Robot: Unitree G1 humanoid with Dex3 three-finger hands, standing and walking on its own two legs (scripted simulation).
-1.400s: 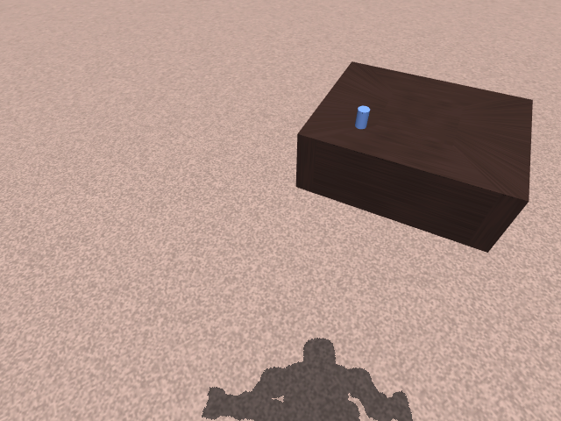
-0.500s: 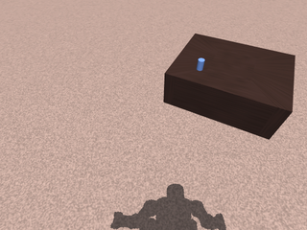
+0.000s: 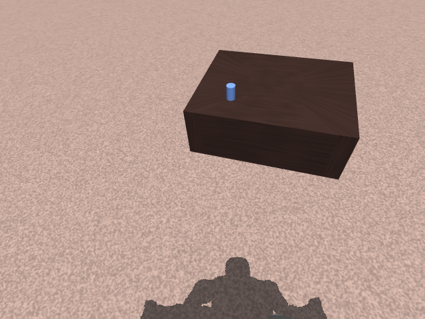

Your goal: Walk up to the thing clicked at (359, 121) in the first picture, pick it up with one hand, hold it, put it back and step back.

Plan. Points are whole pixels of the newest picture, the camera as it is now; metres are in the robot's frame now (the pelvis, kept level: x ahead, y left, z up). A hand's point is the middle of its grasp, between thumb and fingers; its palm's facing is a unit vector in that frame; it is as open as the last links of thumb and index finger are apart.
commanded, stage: walk up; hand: left
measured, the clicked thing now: (230, 91) +1.32 -0.04 -0.39
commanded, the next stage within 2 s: none
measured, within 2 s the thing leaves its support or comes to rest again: neither
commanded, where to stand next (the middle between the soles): +0.78 -0.11 m, yaw -15 degrees
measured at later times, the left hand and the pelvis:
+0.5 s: hand (125, 263) +0.28 +0.25 -0.16, palm faces -0.20 -0.92 -0.34, open 7.3 cm; pelvis +0.20 -0.01 -0.01, yaw -8 degrees
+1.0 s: hand (176, 158) +0.57 +0.15 -0.11, palm faces -0.27 -0.88 -0.40, open 7.3 cm; pelvis +0.40 -0.08 +0.00, yaw -15 degrees
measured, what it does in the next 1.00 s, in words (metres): walks ahead: right foot, then left foot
